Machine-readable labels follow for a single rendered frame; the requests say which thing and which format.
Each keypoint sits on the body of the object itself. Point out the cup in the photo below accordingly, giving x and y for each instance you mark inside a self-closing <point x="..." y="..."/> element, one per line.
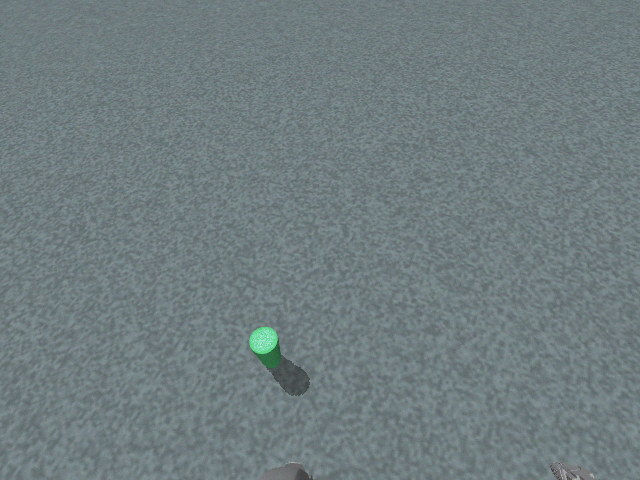
<point x="264" y="343"/>

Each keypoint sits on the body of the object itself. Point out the right robot hand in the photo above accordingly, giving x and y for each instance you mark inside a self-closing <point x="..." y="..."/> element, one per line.
<point x="563" y="471"/>

